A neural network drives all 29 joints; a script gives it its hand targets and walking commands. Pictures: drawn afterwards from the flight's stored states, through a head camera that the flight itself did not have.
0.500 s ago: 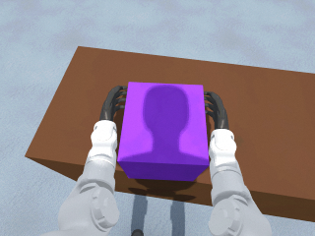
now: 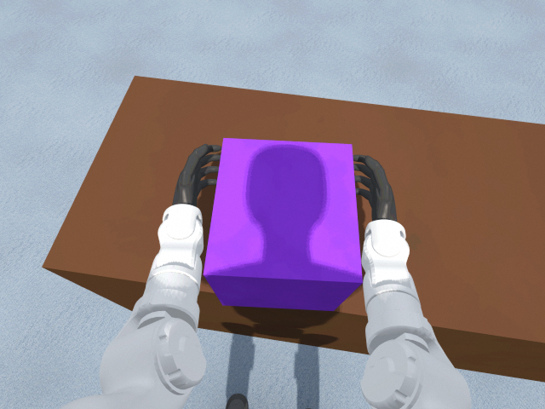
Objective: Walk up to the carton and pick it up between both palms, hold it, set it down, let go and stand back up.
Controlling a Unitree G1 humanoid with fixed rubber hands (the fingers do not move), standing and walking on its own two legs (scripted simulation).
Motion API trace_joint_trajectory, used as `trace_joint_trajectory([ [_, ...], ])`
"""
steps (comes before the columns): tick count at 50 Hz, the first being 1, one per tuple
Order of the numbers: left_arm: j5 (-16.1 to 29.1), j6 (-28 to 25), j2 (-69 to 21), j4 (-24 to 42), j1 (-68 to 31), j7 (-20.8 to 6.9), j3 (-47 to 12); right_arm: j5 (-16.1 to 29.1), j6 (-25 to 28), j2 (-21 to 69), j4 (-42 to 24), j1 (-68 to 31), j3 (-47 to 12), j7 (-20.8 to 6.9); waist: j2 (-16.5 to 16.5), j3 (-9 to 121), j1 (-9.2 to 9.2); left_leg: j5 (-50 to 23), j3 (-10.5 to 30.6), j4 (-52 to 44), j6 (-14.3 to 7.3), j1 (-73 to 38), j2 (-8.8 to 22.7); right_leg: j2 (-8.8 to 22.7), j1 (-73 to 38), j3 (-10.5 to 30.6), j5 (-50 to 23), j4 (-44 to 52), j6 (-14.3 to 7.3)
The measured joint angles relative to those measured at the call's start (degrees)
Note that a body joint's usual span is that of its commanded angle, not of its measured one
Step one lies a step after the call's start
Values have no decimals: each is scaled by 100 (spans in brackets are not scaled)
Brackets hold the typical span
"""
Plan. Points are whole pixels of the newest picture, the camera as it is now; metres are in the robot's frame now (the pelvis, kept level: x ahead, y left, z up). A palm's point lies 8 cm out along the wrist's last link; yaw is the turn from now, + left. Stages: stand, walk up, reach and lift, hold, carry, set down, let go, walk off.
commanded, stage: reach and lift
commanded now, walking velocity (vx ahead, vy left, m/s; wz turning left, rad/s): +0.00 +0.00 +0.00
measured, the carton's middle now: (282, 230) +0.40 +0.01 -0.05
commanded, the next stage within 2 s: none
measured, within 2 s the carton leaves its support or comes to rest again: leaves its support in 0.88 s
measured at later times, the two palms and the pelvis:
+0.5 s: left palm (188, 198) +0.42 +0.15 +0.01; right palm (380, 211) +0.41 -0.14 +0.01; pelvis +0.00 +0.00 +0.00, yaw +0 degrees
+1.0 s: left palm (193, 213) +0.39 +0.14 +0.02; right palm (395, 233) +0.37 -0.15 +0.02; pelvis -0.02 +0.00 +0.00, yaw +0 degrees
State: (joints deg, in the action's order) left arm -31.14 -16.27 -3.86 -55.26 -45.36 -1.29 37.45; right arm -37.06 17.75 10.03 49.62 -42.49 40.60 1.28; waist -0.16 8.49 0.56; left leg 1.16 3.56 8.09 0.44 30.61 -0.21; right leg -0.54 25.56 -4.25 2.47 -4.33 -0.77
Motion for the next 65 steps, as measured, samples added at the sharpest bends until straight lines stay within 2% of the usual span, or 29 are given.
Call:
trace_joint_trajectory([
  [21,89,-107,59,-204,-71,91,-53,61,138,-66,138,-8,-85,141,1,93,19,-39,11,22,3,133,6,-7,122,-16,-22,-29,-5],
  [41,635,-122,46,-314,277,338,-610,646,236,-236,312,458,-739,402,3,340,89,-67,38,92,-6,178,-11,2,146,9,-35,-93,14],
  [56,953,167,153,-519,184,414,-826,953,-291,-305,161,496,-1111,441,34,227,69,-21,-54,275,24,-224,66,-65,-156,113,41,-405,-32],
  [65,964,532,149,-123,320,221,-914,1045,-642,-224,-133,596,-1287,459,34,50,56,38,3,321,63,-659,102,-110,-643,64,84,-384,-78],
])
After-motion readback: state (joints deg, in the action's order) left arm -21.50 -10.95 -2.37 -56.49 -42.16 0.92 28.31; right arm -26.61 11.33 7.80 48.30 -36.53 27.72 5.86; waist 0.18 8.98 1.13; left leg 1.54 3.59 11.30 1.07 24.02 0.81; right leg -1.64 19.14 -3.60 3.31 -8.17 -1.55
